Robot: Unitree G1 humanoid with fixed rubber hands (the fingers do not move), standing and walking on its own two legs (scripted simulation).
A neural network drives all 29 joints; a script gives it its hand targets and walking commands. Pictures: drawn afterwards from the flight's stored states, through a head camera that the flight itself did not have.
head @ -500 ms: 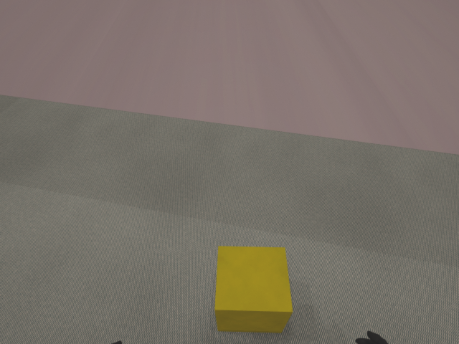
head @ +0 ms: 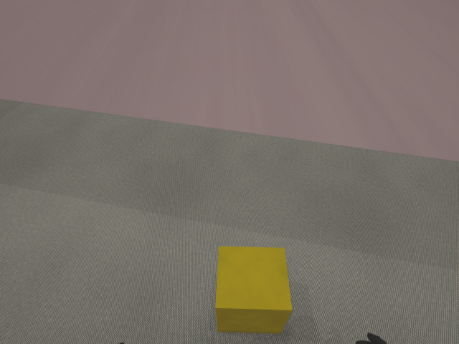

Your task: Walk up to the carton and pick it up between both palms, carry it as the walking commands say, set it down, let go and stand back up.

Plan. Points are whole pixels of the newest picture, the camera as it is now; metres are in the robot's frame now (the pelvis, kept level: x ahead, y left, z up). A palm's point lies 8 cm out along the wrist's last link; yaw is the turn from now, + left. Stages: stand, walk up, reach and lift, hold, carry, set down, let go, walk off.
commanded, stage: walk up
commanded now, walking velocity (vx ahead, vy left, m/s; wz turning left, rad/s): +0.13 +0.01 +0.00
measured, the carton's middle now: (250, 290) +0.46 -0.04 -0.63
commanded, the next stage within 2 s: none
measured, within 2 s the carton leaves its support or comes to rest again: neither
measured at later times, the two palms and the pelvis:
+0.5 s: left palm out of the picture +0.10 +0.24 -0.12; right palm out of the picture +0.13 -0.26 -0.10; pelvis +0.02 -0.01 +0.00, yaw +0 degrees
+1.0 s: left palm out of the picture +0.07 +0.25 -0.12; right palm out of the picture +0.11 -0.24 -0.10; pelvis +0.00 +0.00 +0.00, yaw +0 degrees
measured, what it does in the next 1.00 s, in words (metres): stands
